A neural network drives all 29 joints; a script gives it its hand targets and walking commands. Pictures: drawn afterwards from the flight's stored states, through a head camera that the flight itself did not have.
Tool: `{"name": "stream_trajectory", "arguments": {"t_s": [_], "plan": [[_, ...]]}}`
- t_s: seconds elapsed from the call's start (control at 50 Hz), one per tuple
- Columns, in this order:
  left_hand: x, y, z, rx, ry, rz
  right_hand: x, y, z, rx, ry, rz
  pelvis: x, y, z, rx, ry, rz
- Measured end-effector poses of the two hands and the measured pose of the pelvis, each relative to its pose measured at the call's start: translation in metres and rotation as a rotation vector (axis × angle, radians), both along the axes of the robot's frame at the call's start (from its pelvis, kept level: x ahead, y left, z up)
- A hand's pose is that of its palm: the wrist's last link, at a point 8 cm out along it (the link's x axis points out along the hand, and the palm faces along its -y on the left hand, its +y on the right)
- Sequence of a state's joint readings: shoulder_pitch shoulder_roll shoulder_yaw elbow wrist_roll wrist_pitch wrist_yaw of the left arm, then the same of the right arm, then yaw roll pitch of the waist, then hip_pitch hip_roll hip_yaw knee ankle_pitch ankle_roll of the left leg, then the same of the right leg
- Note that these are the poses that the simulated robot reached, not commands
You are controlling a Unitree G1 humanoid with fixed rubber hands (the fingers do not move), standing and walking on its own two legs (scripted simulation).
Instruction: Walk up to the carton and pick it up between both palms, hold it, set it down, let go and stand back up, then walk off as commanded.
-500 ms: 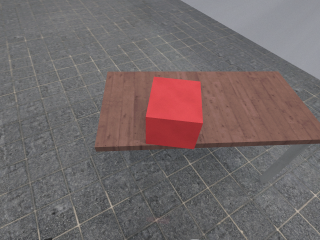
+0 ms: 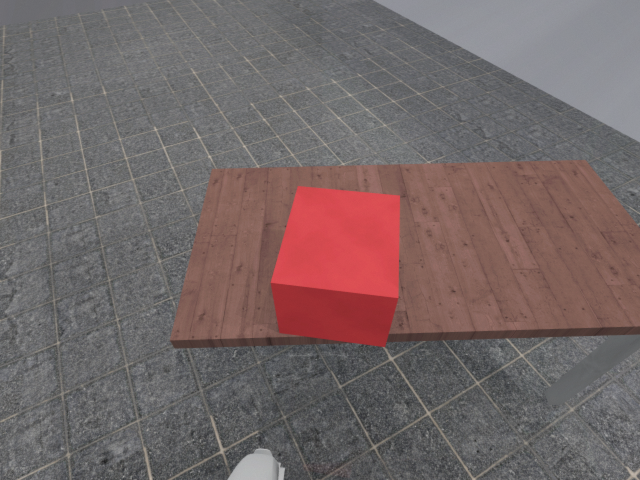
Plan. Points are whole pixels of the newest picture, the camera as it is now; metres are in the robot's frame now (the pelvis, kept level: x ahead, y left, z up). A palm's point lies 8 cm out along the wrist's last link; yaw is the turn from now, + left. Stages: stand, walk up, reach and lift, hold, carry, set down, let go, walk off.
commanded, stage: walk up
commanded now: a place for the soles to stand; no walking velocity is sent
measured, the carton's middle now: (340, 263) +0.53 -0.02 -0.12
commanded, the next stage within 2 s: reach and lift in 1.62 s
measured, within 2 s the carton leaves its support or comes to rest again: neither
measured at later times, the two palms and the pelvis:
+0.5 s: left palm (80, 445) +0.19 +0.35 -0.11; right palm out of the picture +0.13 -0.29 -0.08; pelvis +0.10 +0.04 +0.00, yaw +0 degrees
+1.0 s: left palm (88, 474) +0.16 +0.33 -0.13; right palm out of the picture +0.15 -0.30 -0.10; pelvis +0.10 +0.01 -0.01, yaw +0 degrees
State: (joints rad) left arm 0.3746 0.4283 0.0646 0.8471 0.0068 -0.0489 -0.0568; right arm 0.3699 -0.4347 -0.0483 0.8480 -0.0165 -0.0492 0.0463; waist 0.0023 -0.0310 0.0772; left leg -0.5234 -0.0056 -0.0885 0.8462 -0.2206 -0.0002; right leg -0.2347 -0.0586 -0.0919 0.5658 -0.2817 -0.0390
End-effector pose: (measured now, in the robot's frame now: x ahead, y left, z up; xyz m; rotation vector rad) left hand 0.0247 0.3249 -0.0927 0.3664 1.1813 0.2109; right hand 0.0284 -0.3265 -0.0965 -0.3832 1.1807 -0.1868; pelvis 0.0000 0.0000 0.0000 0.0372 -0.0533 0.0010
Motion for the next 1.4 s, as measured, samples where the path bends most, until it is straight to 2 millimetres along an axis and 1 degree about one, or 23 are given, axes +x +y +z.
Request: {"name": "stream_trajectory", "arguments": {"t_s": [0.06, 0.12, 0.2, 0.26, 0.32, 0.38, 0.44, 0.48, 0.54, 0.56, 0.6, 0.68, 0.76, 0.82, 0.98, 1.06, 1.16, 1.3, 1.4], "plan": [[0.011, 0.008, -0.005, -0.012, 0.011, 0.009, 0.017, 0.009, 0.003, -0.009, 0.008, 0.008, 0.015, 0.009, -0.001, -0.012, 0.01, 0.0], [0.029, 0.019, -0.013, -0.029, 0.018, 0.012, 0.036, 0.021, 0.006, -0.027, 0.007, 0.012, 0.033, 0.022, -0.003, -0.029, 0.021, 0.0], [0.063, 0.035, -0.033, -0.061, 0.007, 0.015, 0.065, 0.04, 0.007, -0.072, -0.014, 0.013, 0.058, 0.041, -0.012, -0.044, 0.019, 0.009], [0.092, 0.038, -0.033, -0.078, -0.015, 0.009, 0.079, 0.052, 0.017, -0.077, -0.036, 0.005, 0.073, 0.047, -0.007, -0.057, 0.018, 0.004], [0.12, 0.039, -0.028, -0.087, -0.051, -0.005, 0.089, 0.054, 0.026, -0.096, -0.04, -0.005, 0.084, 0.05, -0.001, -0.066, 0.019, -0.001], [0.144, 0.038, -0.023, -0.086, -0.09, -0.014, 0.097, 0.052, 0.029, -0.11, -0.045, -0.008, 0.092, 0.049, 0.002, -0.066, 0.016, -0.002], [0.161, 0.034, -0.019, -0.076, -0.12, -0.019, 0.103, 0.048, 0.026, -0.109, -0.048, -0.011, 0.097, 0.045, 0.001, -0.059, 0.013, -0.002], [0.168, 0.03, -0.019, -0.066, -0.128, -0.022, 0.104, 0.043, 0.021, -0.103, -0.04, -0.013, 0.098, 0.039, -0.002, -0.052, 0.02, -0.003], [0.169, 0.021, -0.024, -0.048, -0.121, -0.021, 0.105, 0.032, 0.008, -0.093, -0.022, -0.017, 0.099, 0.029, -0.01, -0.037, 0.03, -0.005], [0.167, 0.018, -0.028, -0.042, -0.113, -0.018, 0.105, 0.027, 0.002, -0.089, -0.017, -0.021, 0.099, 0.025, -0.015, -0.035, 0.028, -0.005], [0.16, 0.011, -0.029, -0.042, -0.091, -0.002, 0.105, 0.025, -0.004, -0.074, -0.008, -0.034, 0.099, 0.02, -0.015, -0.037, 0.017, -0.004], [0.15, 0.009, -0.03, -0.039, -0.056, 0.015, 0.105, 0.026, -0.006, -0.054, -0.008, -0.035, 0.099, 0.016, -0.013, -0.032, 0.017, -0.001], [0.147, 0.012, -0.034, -0.045, -0.047, 0.021, 0.105, 0.029, -0.006, -0.058, -0.012, -0.034, 0.099, 0.02, -0.015, -0.037, 0.013, -0.001], [0.145, 0.013, -0.033, -0.046, -0.034, 0.028, 0.105, 0.032, -0.004, -0.053, -0.015, -0.032, 0.098, 0.021, -0.012, -0.038, 0.016, -0.001], [0.137, 0.009, -0.034, -0.037, 0.019, 0.048, 0.118, 0.027, -0.006, -0.038, -0.024, -0.025, 0.103, 0.015, -0.011, -0.029, 0.028, 0.0], [0.141, 0.008, -0.033, -0.035, 0.024, 0.051, 0.125, 0.026, -0.006, -0.035, -0.028, -0.022, 0.106, 0.013, -0.011, -0.026, 0.032, 0.001], [0.151, 0.008, -0.033, -0.036, 0.011, 0.047, 0.13, 0.027, -0.006, -0.036, -0.033, -0.02, 0.108, 0.013, -0.011, -0.027, 0.035, 0.001], [0.168, 0.007, -0.029, -0.036, -0.03, 0.033, 0.13, 0.022, -0.004, -0.058, -0.037, -0.023, 0.108, 0.013, -0.011, -0.027, 0.035, 0.001], [0.17, 0.004, -0.027, -0.038, -0.04, 0.027, 0.129, 0.014, -0.002, -0.074, -0.035, -0.021, 0.107, 0.01, -0.01, -0.024, 0.033, 0.001]]}}
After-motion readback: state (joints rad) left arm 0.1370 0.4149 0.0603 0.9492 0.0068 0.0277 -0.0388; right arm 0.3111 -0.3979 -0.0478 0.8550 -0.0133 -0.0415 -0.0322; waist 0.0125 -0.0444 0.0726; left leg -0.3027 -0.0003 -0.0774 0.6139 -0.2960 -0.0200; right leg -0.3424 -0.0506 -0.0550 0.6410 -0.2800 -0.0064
